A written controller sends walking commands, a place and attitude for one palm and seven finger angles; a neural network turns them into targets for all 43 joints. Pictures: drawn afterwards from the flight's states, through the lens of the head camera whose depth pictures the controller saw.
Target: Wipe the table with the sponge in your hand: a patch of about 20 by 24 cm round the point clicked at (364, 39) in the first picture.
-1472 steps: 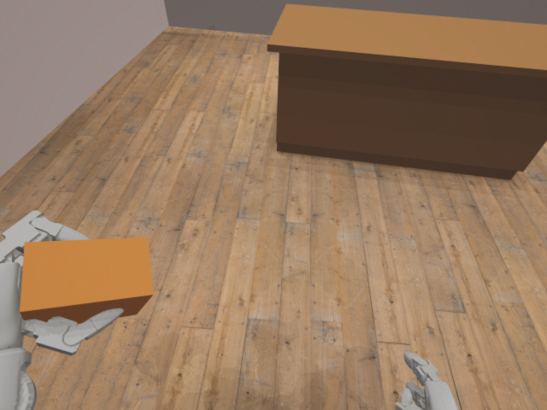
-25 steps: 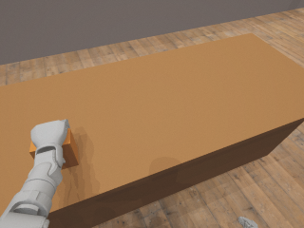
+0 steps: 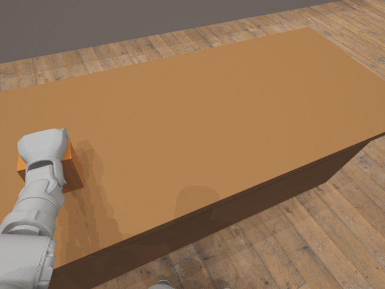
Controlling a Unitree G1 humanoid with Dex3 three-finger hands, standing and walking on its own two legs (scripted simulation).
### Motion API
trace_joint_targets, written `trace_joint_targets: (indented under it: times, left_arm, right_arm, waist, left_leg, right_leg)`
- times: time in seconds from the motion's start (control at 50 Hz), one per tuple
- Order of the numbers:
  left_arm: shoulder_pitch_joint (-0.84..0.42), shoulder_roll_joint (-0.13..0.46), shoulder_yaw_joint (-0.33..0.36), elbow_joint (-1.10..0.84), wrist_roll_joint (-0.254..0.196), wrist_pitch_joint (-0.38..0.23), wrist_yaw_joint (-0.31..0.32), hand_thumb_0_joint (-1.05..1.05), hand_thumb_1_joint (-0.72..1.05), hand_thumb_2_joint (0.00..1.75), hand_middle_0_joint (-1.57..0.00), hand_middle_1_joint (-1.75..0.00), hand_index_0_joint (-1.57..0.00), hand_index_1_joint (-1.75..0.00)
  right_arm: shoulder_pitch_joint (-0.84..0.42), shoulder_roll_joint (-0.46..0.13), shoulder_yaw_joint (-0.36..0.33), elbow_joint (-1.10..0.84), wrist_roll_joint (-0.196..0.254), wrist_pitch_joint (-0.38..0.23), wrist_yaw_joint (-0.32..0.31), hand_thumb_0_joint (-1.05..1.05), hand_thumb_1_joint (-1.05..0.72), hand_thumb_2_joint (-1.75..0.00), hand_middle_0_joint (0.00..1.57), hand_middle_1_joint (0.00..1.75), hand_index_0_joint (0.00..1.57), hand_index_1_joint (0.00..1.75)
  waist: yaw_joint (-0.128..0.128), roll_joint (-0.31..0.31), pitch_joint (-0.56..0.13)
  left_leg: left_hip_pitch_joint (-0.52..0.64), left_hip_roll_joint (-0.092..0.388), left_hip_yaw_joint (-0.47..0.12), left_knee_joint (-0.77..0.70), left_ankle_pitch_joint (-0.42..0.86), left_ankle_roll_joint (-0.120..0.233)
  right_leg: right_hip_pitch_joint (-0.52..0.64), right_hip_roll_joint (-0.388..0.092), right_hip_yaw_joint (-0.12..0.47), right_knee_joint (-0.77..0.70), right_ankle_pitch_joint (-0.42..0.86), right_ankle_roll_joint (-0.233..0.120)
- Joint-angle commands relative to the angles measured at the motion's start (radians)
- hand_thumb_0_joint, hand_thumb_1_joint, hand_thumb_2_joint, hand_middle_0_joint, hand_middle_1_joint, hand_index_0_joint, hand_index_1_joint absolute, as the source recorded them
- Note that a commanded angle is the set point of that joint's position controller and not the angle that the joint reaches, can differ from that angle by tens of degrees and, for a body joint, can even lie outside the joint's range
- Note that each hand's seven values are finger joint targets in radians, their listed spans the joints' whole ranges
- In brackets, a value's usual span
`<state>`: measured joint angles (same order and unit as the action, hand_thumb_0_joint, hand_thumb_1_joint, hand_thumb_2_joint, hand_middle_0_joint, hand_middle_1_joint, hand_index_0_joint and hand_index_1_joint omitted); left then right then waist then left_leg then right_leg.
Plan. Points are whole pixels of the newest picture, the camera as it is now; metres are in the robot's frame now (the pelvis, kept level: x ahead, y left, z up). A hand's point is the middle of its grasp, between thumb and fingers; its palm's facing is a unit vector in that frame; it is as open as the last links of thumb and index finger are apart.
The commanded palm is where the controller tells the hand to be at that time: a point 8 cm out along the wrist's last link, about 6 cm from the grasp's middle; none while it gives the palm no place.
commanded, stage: wipe forward along the first lane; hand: left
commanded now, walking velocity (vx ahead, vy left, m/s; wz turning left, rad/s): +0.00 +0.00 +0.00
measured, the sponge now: (56, 174) +0.37 +0.35 -0.04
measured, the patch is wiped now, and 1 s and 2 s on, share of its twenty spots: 0.30 0.35 0.40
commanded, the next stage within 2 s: slide across to the middle lane in 0.18 s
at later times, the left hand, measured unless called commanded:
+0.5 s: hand (58, 144) +0.43 +0.34 +0.01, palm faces -0.13 +0.00 -0.99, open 10.0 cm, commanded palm +0.42 +0.31 +0.06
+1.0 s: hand (84, 135) +0.46 +0.29 +0.01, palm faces -0.13 -0.03 -0.99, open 10.0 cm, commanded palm +0.44 +0.26 +0.06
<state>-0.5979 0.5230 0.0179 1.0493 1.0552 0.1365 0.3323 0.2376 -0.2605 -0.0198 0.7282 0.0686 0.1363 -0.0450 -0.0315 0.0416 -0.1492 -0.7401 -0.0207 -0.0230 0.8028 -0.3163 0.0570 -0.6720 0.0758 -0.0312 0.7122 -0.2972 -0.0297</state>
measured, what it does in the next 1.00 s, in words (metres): stands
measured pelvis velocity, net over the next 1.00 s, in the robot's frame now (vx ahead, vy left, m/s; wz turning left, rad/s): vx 0.04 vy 0.01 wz -0.01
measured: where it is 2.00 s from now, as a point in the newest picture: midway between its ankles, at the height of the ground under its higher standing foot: outside the picture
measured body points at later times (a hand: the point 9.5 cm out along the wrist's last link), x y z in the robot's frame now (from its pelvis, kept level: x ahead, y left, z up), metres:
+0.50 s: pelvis +0.00 +0.01 +0.00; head +0.08 +0.03 +0.44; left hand +0.43 +0.34 +0.06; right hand +0.06 -0.26 -0.13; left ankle +0.04 +0.08 -0.71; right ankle +0.02 -0.11 -0.70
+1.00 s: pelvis +0.04 +0.01 +0.01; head +0.10 +0.03 +0.46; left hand +0.46 +0.28 +0.06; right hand +0.12 -0.25 -0.12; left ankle +0.04 +0.08 -0.70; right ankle +0.02 -0.11 -0.70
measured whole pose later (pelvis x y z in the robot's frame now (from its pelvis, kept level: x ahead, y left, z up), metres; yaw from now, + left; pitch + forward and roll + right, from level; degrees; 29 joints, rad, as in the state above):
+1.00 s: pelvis +0.04 +0.01 +0.01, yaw +0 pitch +16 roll -3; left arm -0.73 0.39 -0.08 1.12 1.03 0.29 0.35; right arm 0.22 -0.23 -0.02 0.75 0.05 0.14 0.01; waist -0.05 0.04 -0.16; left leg -0.66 -0.03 -0.01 0.72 -0.34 0.07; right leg -0.58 0.07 -0.01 0.62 -0.31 -0.01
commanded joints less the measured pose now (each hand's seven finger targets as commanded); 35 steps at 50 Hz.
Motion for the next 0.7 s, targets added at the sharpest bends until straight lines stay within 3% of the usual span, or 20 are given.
trace_joint_targets:
  times: [0.0, 0.06, 0.08, 0.1, 0.22, 0.26, 0.28, 0.3, 0.38, 0.44, 0.48, 0.54, 0.56, 0.58, 0.6, 0.66, 0.68]
  left_arm:
    - [-0.279, 0.241, 0.018, -0.063, 0.030, 0.016, 0.024, 0.00, 0.10, 1.30, -1.20, -1.60, -1.20, -1.60]
    - [-0.297, 0.288, 0.053, -0.048, 0.027, 0.008, 0.026, 0.00, 0.10, 1.30, -1.20, -1.60, -1.20, -1.60]
    - [-0.316, 0.275, 0.038, -0.045, 0.028, 0.007, 0.026, 0.00, 0.10, 1.30, -1.20, -1.60, -1.20, -1.60]
    - [-0.311, 0.271, 0.035, -0.043, 0.025, 0.007, 0.025, 0.00, 0.10, 1.30, -1.20, -1.60, -1.20, -1.60]
    - [-0.442, 0.319, 0.028, 0.005, 0.044, 0.011, 0.024, 0.00, 0.10, 1.30, -1.20, -1.60, -1.20, -1.60]
    - [-0.443, 0.344, 0.047, 0.013, 0.039, 0.007, 0.020, 0.00, 0.10, 1.30, -1.20, -1.60, -1.20, -1.60]
    - [-0.478, 0.315, 0.018, -0.017, 0.037, 0.004, 0.016, 0.00, 0.10, 1.30, -1.20, -1.60, -1.20, -1.60]
    - [-0.469, 0.283, -0.002, -0.024, 0.032, 0.003, 0.012, 0.00, 0.10, 1.30, -1.20, -1.60, -1.20, -1.60]
    - [-0.507, 0.196, -0.051, -0.077, -0.003, 0.003, -0.002, 0.00, 0.10, 1.30, -1.20, -1.60, -1.20, -1.60]
    - [-0.522, 0.177, -0.034, -0.083, -0.032, 0.008, 0.003, 0.00, 0.10, 1.30, -1.20, -1.60, -1.20, -1.60]
    - [-0.538, 0.173, -0.049, -0.075, -0.029, 0.021, 0.009, 0.00, 0.10, 1.30, -1.20, -1.60, -1.20, -1.60]
    - [-0.550, 0.204, -0.016, -0.059, -0.006, 0.051, 0.026, 0.00, 0.10, 1.30, -1.20, -1.60, -1.20, -1.60]
    - [-0.574, 0.165, -0.059, -0.083, 0.000, 0.059, 0.027, 0.00, 0.10, 1.30, -1.20, -1.60, -1.20, -1.60]
    - [-0.572, 0.163, -0.048, -0.084, 0.004, 0.068, 0.034, 0.00, 0.10, 1.30, -1.20, -1.60, -1.20, -1.60]
    - [-0.564, 0.118, -0.078, -0.078, 0.007, 0.076, 0.036, 0.00, 0.10, 1.30, -1.20, -1.60, -1.20, -1.60]
    - [-0.509, 0.121, -0.046, -0.062, -0.011, 0.098, 0.041, 0.00, 0.10, 1.30, -1.20, -1.60, -1.20, -1.60]
    - [-0.537, 0.079, -0.081, -0.077, -0.016, 0.104, 0.041, 0.00, 0.10, 1.30, -1.20, -1.60, -1.20, -1.60]
  right_arm:
    - [0.018, -0.170, -0.055, -0.098, -0.008, -0.024, -0.002, 0.00, -0.90, -0.90, 0.20, 0.30, 0.20, 0.30]
    - [0.038, -0.177, -0.058, -0.088, -0.011, -0.025, 0.000, 0.00, -0.90, -0.90, 0.20, 0.30, 0.20, 0.30]
    - [0.038, -0.176, -0.056, -0.090, -0.011, -0.024, 0.000, 0.00, -0.90, -0.90, 0.20, 0.30, 0.20, 0.30]
    - [0.038, -0.175, -0.056, -0.092, -0.010, -0.025, 0.001, 0.00, -0.90, -0.90, 0.20, 0.30, 0.20, 0.30]
    - [0.060, -0.187, -0.050, -0.082, -0.013, -0.033, -0.001, 0.00, -0.90, -0.90, 0.20, 0.30, 0.20, 0.30]
    - [0.076, -0.190, -0.052, -0.078, -0.015, -0.036, -0.001, 0.00, -0.90, -0.90, 0.20, 0.30, 0.20, 0.30]
    - [0.076, -0.185, -0.051, -0.085, -0.014, -0.038, 0.000, 0.00, -0.90, -0.90, 0.20, 0.30, 0.20, 0.30]
    - [0.076, -0.180, -0.053, -0.087, -0.016, -0.042, 0.003, 0.00, -0.90, -0.90, 0.20, 0.30, 0.20, 0.30]
    - [0.082, -0.172, -0.058, -0.080, -0.018, -0.048, 0.006, 0.00, -0.90, -0.90, 0.20, 0.30, 0.20, 0.30]
    - [0.072, -0.167, -0.060, -0.066, -0.015, -0.051, 0.004, 0.00, -0.90, -0.90, 0.20, 0.30, 0.20, 0.30]
    - [0.079, -0.169, -0.057, -0.064, -0.015, -0.049, 0.004, 0.00, -0.90, -0.90, 0.20, 0.30, 0.20, 0.30]
    - [0.062, -0.170, -0.055, -0.054, -0.015, -0.045, 0.007, 0.00, -0.90, -0.90, 0.20, 0.30, 0.20, 0.30]
    - [0.068, -0.167, -0.055, -0.059, -0.018, -0.046, 0.010, 0.00, -0.90, -0.90, 0.20, 0.30, 0.20, 0.30]
    - [0.068, -0.164, -0.058, -0.059, -0.020, -0.045, 0.016, 0.00, -0.90, -0.90, 0.20, 0.30, 0.20, 0.30]
    - [0.062, -0.160, -0.061, -0.059, -0.022, -0.044, 0.022, 0.00, -0.90, -0.90, 0.20, 0.30, 0.20, 0.30]
    - [0.059, -0.162, -0.062, -0.059, -0.026, -0.039, 0.028, 0.00, -0.90, -0.90, 0.20, 0.30, 0.20, 0.30]
    - [0.053, -0.154, -0.059, -0.066, -0.024, -0.036, 0.032, 0.00, -0.90, -0.90, 0.20, 0.30, 0.20, 0.30]
  waist:
    - [-0.026, 0.001, -0.248]
    - [-0.022, 0.000, -0.267]
    - [-0.035, -0.010, -0.258]
    - [-0.031, 0.006, -0.262]
    - [-0.066, 0.008, -0.242]
    - [-0.055, 0.027, -0.281]
    - [-0.065, 0.043, -0.308]
    - [-0.059, 0.074, -0.329]
    - [-0.071, 0.088, -0.373]
    - [-0.072, 0.075, -0.357]
    - [-0.079, 0.043, -0.336]
    - [-0.063, 0.071, -0.310]
    - [-0.067, 0.097, -0.322]
    - [-0.059, 0.106, -0.337]
    - [-0.064, 0.112, -0.336]
    - [-0.043, 0.078, -0.351]
    - [-0.052, 0.085, -0.354]
  left_leg:
    - [0.188, 0.017, -0.053, -0.099, 0.109, -0.004]
    - [0.183, 0.021, -0.055, -0.090, 0.114, -0.002]
    - [0.178, 0.023, -0.052, -0.087, 0.108, -0.001]
    - [0.175, 0.021, -0.051, -0.091, 0.101, -0.003]
    - [0.153, 0.027, -0.062, -0.089, 0.034, -0.001]
    - [0.167, 0.026, -0.064, -0.084, 0.052, -0.001]
    - [0.191, 0.028, -0.067, -0.083, 0.065, -0.005]
    - [0.220, 0.028, -0.068, -0.085, 0.074, -0.009]
    - [0.316, 0.046, -0.090, -0.090, 0.125, -0.023]
    - [0.344, 0.055, -0.104, -0.109, 0.134, -0.029]
    - [0.333, 0.053, -0.101, -0.118, 0.130, -0.025]
    - [0.348, 0.054, -0.108, -0.140, 0.161, -0.038]
    - [0.377, 0.053, -0.111, -0.139, 0.187, -0.044]
    - [0.408, 0.060, -0.122, -0.141, 0.218, -0.053]
    - [0.429, 0.063, -0.121, -0.139, 0.245, -0.057]
    - [0.445, 0.064, -0.121, -0.139, 0.315, -0.064]
    - [0.449, 0.064, -0.116, -0.140, 0.334, -0.065]
  right_leg:
    - [0.073, -0.023, 0.046, -0.109, 0.080, -0.036]
    - [0.075, -0.020, 0.043, -0.101, 0.081, -0.036]
    - [0.063, -0.020, 0.044, -0.103, 0.081, -0.035]
    - [0.063, -0.021, 0.043, -0.103, 0.074, -0.035]
    - [-0.004, -0.019, 0.034, -0.095, 0.010, -0.032]
    - [0.008, -0.017, 0.033, -0.089, 0.019, -0.033]
    - [-0.001, -0.016, 0.029, -0.085, 0.025, -0.033]
    - [-0.009, -0.015, 0.027, -0.084, 0.025, -0.034]
    - [-0.034, -0.008, 0.015, -0.086, 0.048, -0.032]
    - [-0.036, -0.007, 0.013, -0.093, 0.052, -0.031]
    - [-0.021, -0.007, 0.007, -0.103, 0.055, -0.027]
    - [-0.015, -0.008, 0.006, -0.104, 0.062, -0.035]
    - [-0.021, -0.006, -0.004, -0.102, 0.070, -0.036]
    - [-0.027, -0.006, -0.009, -0.098, 0.080, -0.038]
    - [-0.038, -0.004, -0.012, -0.100, 0.087, -0.037]
    - [0.007, -0.001, -0.013, -0.106, 0.121, -0.039]
    - [0.012, -0.003, -0.013, -0.110, 0.137, -0.036]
